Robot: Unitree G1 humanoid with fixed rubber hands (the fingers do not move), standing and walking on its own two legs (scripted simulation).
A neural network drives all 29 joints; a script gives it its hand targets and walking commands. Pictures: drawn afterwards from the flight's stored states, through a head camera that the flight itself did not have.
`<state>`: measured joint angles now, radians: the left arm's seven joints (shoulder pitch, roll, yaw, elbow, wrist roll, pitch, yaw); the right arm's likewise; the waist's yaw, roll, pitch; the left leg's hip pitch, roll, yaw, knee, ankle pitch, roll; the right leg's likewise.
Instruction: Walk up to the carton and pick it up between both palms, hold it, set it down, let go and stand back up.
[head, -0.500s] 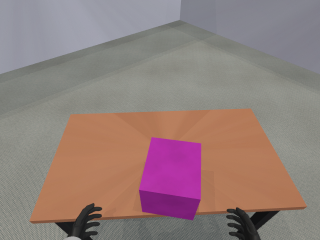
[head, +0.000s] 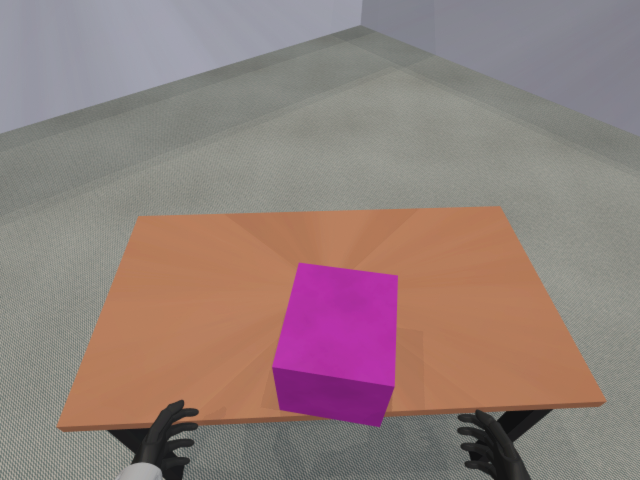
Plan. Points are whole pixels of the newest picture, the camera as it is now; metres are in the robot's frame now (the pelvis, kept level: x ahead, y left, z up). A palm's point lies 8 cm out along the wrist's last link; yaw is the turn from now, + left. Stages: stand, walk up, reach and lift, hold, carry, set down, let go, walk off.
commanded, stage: stand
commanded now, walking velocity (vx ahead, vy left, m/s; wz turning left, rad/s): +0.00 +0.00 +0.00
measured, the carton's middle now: (338, 343) +0.37 -0.02 -0.14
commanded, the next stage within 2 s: none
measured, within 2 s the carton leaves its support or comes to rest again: neither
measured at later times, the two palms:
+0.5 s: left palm out of the picture +0.04 +0.26 -0.10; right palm out of the picture +0.05 -0.24 -0.12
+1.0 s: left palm out of the picture -0.03 +0.26 -0.12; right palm out of the picture -0.01 -0.25 -0.14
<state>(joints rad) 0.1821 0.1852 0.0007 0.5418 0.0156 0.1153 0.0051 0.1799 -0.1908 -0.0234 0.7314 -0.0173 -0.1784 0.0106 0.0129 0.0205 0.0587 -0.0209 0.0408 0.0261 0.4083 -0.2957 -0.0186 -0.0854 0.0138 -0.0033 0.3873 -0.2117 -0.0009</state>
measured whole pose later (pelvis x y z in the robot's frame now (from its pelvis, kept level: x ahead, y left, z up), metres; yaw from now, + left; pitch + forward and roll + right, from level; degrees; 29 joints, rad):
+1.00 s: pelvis -0.06 +0.01 -0.01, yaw +1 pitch -3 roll +1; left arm 0.40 0.24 -0.01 0.80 0.02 -0.01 0.02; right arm 0.36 -0.26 0.00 0.81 -0.01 0.00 0.00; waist 0.01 0.02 0.01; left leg -0.23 -0.01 0.03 0.54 -0.27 0.00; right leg -0.31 -0.03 0.01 0.55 -0.20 0.02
